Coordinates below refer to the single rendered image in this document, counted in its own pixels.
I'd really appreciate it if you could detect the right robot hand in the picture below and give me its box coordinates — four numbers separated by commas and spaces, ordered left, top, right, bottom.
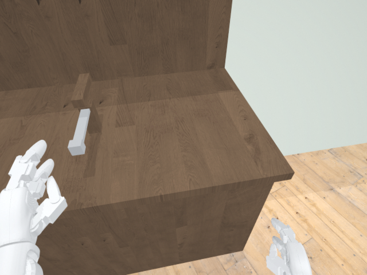
266, 218, 312, 275

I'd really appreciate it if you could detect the tap lever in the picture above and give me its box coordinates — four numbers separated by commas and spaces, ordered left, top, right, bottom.
68, 109, 90, 156

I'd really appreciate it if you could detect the counter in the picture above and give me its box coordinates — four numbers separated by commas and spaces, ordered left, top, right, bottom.
0, 0, 295, 275

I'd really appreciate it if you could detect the left robot hand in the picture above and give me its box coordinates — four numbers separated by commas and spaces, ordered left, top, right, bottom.
0, 140, 68, 247

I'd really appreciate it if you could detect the left robot forearm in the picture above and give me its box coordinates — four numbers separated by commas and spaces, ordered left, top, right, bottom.
0, 241, 43, 275

